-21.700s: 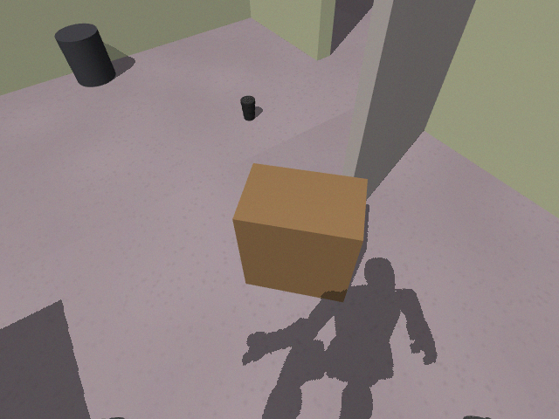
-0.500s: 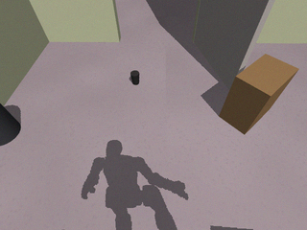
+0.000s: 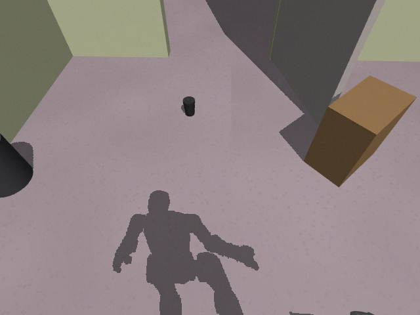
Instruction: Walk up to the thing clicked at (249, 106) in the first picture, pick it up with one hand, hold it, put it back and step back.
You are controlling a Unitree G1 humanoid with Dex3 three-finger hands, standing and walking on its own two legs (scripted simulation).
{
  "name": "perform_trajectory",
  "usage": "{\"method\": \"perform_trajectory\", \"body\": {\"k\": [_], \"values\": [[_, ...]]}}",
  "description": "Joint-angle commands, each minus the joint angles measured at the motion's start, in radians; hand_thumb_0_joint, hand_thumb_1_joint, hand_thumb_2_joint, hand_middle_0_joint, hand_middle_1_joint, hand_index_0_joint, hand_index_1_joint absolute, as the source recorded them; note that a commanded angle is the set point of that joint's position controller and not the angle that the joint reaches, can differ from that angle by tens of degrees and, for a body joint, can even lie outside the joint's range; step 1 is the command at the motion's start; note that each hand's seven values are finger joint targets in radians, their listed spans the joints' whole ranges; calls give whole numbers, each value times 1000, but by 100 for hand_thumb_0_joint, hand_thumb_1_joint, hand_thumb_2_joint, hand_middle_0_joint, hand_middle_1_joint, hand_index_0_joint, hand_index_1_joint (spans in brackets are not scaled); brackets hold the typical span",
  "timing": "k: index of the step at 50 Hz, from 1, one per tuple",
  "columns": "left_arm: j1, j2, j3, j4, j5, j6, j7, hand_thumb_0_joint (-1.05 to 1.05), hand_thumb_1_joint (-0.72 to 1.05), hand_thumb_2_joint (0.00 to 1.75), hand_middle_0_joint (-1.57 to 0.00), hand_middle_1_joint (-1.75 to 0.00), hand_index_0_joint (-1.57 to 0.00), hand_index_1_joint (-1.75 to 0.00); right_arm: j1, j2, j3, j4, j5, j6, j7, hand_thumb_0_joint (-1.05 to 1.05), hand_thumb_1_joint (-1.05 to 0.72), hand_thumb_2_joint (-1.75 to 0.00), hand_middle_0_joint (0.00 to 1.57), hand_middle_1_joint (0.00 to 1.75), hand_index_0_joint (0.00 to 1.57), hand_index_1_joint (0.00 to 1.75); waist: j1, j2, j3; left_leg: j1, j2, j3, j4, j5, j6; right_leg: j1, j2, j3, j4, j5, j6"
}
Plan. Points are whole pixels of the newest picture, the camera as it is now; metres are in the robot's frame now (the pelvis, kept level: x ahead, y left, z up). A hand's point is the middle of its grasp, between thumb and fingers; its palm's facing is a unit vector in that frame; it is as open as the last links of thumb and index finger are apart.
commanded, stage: stand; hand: left
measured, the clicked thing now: (189, 107) +1.45 +0.15 -0.72
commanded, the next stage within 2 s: walk up in 0.84 s
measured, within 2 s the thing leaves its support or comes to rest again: neither
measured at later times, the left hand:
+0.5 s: hand out of the picture +0.08 +0.25 -0.16, palm faces -0.04 -0.94 -0.34, open 7.4 cm
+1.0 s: hand out of the picture +0.09 +0.26 -0.15, palm faces -0.07 -0.93 -0.36, open 7.4 cm
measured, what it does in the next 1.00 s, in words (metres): stands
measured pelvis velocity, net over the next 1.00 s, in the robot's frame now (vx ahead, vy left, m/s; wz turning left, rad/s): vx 0.01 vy -0.02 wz -0.03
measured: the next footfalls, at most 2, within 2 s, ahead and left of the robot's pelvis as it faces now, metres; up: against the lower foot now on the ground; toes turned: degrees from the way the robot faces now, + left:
right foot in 1.12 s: +0.15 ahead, -0.18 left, +0.00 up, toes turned -6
left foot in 1.56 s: +0.40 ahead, +0.10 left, +0.00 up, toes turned +6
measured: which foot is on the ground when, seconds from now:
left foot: down 0.00-1.00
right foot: down 0.00-0.88, up 0.90-1.00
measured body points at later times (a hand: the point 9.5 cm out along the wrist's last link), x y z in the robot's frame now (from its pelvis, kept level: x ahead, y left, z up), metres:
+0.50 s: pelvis +0.00 +0.00 +0.00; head +0.01 -0.01 +0.45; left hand +0.08 +0.30 -0.13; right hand +0.07 -0.31 -0.13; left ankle -0.01 +0.12 -0.75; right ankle +0.00 -0.14 -0.75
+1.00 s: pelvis +0.01 -0.02 +0.00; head +0.02 -0.02 +0.45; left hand +0.09 +0.31 -0.12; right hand +0.06 -0.33 -0.13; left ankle -0.01 +0.12 -0.75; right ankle +0.03 -0.15 -0.72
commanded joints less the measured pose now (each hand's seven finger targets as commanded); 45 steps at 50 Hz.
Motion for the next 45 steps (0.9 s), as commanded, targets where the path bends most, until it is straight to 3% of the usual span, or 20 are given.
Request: {"method": "perform_trajectory", "body": {"k": [1,6,15,21,32,41,42,43,44,45], "values": [[-36,216,39,-58,-2,-23,16,0,90,90,-20,-30,-20,-30,-34,-214,-47,-60,0,-23,-19,0,-90,-90,20,30,20,30,1,-5,-82,29,130,-92,-47,138,23,-5,-96,51,-27,170,-49],[-30,220,40,-56,-3,-25,15,0,90,90,-20,-30,-20,-30,-29,-213,-47,-57,0,-22,-16,0,-90,-90,20,30,20,30,-2,-15,-81,26,124,-90,-42,121,22,-6,-98,55,-32,171,-50],[-29,222,45,-59,-2,-24,17,0,90,90,-20,-30,-20,-30,-21,-210,-45,-61,0,-23,-18,0,-90,-90,20,30,20,30,1,-12,-97,37,130,-92,-42,179,24,21,-100,51,-19,211,-51],[-26,220,42,-55,-3,-23,16,0,90,90,-20,-30,-20,-30,-25,-209,-45,-60,2,-22,-18,0,-90,-90,20,30,20,30,-1,-11,-72,25,121,-92,-46,120,20,-3,-97,54,-33,167,-50],[-23,218,42,-58,-2,-24,15,0,90,90,-20,-30,-20,-30,-24,-215,-46,-67,1,-23,-19,0,-90,-90,20,30,20,30,2,1,-90,35,129,-95,-33,160,24,14,-102,49,-26,200,-51],[-12,217,42,-59,0,-24,13,0,90,90,-20,-30,-20,-30,-24,-216,-46,-66,0,-22,-18,0,-90,-90,20,30,20,30,7,-8,-82,27,129,-100,-49,109,28,6,-99,48,-36,154,-50],[23,315,100,-116,15,-36,-17,0,90,90,-20,-30,-20,-30,43,-304,-107,-127,-16,-40,7,0,-90,-90,20,30,20,30,-1,1,-178,71,108,-120,12,-412,97,-31,-27,27,66,-342,-82],[-23,303,104,-122,27,-35,-29,0,90,90,-20,-30,-20,-30,86,-322,-123,-105,-26,-43,16,0,-90,-90,20,30,20,30,-28,49,-91,59,151,-186,-41,-613,127,-204,-13,3,148,-461,-83],[-88,273,102,-149,29,-33,-40,0,90,90,-20,-30,-20,-30,104,-336,-140,-110,-24,-42,19,0,-90,-90,20,30,20,30,-61,124,6,82,241,-292,-131,-666,169,-384,14,-51,291,-386,-67],[-145,267,104,-190,31,-32,-45,0,90,90,-20,-30,-20,-30,133,-353,-151,-123,-24,-46,20,0,-90,-90,20,30,20,30,-88,172,98,72,368,-422,-221,-630,230,-533,1,-54,471,-317,-50]]}}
